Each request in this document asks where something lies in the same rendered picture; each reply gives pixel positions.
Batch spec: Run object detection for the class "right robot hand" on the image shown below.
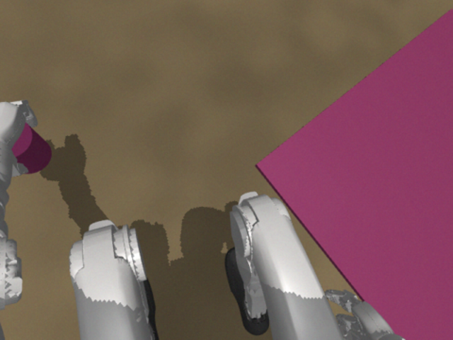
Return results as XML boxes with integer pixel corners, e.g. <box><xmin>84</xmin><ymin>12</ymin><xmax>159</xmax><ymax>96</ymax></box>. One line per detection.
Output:
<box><xmin>325</xmin><ymin>290</ymin><xmax>395</xmax><ymax>340</ymax></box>

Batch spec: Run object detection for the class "left robot foot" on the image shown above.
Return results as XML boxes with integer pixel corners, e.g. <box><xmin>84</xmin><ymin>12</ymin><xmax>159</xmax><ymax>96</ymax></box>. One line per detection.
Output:
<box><xmin>143</xmin><ymin>279</ymin><xmax>159</xmax><ymax>340</ymax></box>

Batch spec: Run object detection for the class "right robot foot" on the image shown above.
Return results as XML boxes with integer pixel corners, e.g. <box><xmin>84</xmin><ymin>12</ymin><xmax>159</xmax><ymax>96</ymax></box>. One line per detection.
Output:
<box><xmin>225</xmin><ymin>247</ymin><xmax>269</xmax><ymax>336</ymax></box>

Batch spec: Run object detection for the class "can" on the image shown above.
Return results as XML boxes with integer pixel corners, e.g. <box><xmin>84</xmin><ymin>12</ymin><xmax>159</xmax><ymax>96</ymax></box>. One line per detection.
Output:
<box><xmin>11</xmin><ymin>123</ymin><xmax>52</xmax><ymax>174</ymax></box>

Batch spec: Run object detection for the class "left robot arm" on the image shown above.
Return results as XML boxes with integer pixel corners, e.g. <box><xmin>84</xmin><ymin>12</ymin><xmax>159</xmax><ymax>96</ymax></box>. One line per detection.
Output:
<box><xmin>0</xmin><ymin>142</ymin><xmax>22</xmax><ymax>340</ymax></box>

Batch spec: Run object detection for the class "left robot hand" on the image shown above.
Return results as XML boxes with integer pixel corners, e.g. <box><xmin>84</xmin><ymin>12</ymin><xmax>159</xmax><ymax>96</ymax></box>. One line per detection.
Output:
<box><xmin>0</xmin><ymin>100</ymin><xmax>38</xmax><ymax>177</ymax></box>

